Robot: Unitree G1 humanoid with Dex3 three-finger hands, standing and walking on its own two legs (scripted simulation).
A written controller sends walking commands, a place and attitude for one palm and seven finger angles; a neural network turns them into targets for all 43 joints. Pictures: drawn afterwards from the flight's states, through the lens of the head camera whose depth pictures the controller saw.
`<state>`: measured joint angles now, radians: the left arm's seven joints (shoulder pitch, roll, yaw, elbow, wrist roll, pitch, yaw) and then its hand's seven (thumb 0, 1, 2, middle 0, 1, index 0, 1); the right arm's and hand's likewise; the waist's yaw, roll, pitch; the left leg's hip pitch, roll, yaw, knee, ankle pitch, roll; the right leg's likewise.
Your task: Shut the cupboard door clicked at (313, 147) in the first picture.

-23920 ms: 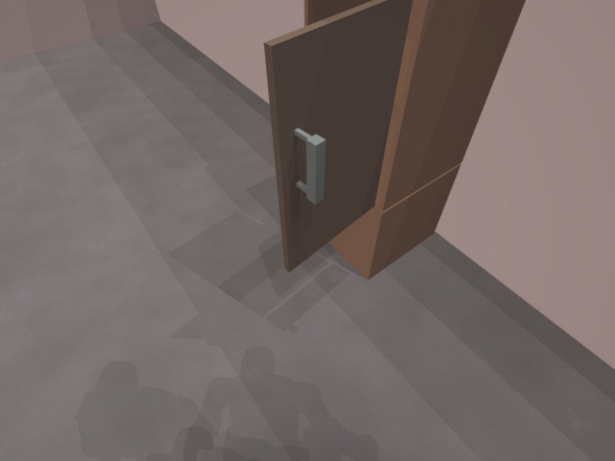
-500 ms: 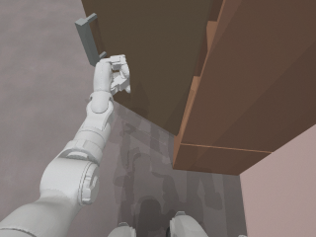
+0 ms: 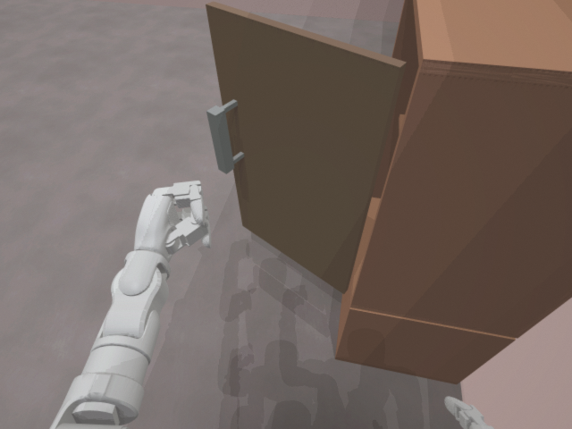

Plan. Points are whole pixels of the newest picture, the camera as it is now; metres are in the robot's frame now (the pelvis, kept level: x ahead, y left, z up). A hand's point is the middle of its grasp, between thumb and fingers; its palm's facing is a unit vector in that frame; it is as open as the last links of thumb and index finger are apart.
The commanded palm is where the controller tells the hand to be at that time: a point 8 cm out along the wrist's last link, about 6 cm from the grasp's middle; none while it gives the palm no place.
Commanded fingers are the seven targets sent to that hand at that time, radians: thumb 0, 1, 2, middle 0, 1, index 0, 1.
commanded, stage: draw the hand back to the body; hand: left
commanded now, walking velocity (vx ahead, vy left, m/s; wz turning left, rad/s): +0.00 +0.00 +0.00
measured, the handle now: (229, 136) +0.66 +0.13 +0.03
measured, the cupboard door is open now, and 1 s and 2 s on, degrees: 63 63 63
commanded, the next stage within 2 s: step back with the hand held close in 1.10 s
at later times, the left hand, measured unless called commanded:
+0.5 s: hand (75, 273) +0.26 +0.23 +0.16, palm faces +0.29 -0.91 -0.31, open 4.4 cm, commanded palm +0.21 +0.28 +0.17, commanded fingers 0.00 0.90 0.90 -0.47 -0.60 -0.47 -0.60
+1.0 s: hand out of the picture +0.20 +0.27 +0.18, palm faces +0.47 -0.79 -0.38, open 7.3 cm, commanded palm +0.15 +0.31 +0.20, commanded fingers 0.00 0.90 0.90 -0.20 -0.30 -0.20 -0.30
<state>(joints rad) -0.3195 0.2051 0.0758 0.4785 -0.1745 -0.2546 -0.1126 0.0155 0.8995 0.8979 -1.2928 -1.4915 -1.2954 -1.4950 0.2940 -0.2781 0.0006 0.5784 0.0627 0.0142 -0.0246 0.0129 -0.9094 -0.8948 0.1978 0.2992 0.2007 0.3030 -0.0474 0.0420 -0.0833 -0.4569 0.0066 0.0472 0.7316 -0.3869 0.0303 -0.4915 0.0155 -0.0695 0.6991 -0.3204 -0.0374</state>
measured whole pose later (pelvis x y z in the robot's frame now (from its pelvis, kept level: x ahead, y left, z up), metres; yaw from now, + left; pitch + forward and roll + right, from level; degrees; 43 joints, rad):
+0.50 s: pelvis +0.02 +0.02 +0.03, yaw +1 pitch -4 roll -1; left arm 0.26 0.30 0.14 -0.22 -0.06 -0.02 0.07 0.02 0.90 0.90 -0.74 -0.89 -0.74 -0.89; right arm 0.19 -0.22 0.07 0.57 0.02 0.01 -0.07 0.01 -0.91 -0.89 0.20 0.30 0.20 0.30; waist 0.05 0.09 0.00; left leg -0.06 -0.03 0.04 0.40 -0.27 0.05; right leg -0.09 -0.01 -0.07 0.39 -0.22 -0.01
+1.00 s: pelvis +0.01 +0.01 +0.03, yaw +1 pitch -5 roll +0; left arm 0.44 0.33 0.31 -0.35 -0.06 -0.05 0.11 0.01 0.89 0.90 -0.22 -0.32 -0.23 -0.33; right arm 0.21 -0.24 0.02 0.63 0.01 -0.07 -0.08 0.02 -0.91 -0.89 0.20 0.30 0.20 0.30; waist 0.06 0.08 0.01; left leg -0.05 -0.03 0.03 0.40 -0.26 0.04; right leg -0.09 0.00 -0.08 0.39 -0.21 -0.02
